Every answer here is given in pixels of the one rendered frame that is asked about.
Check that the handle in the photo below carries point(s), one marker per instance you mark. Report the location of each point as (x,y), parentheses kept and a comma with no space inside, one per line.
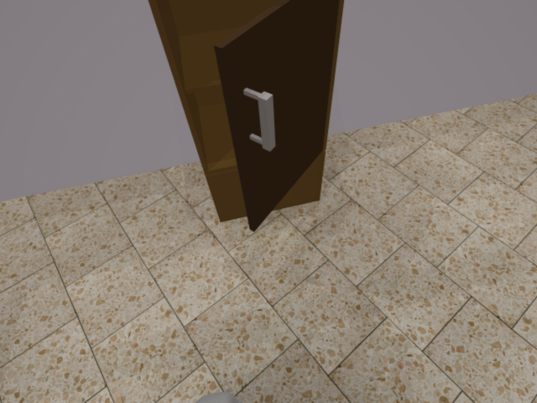
(266,115)

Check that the cupboard door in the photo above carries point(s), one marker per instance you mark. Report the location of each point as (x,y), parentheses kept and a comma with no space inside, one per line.
(287,51)

